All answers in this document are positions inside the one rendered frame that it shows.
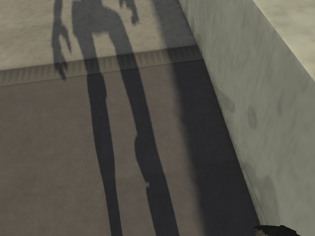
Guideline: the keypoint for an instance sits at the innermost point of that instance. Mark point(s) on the right robot hand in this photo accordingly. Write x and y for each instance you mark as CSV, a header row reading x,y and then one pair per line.
x,y
273,230

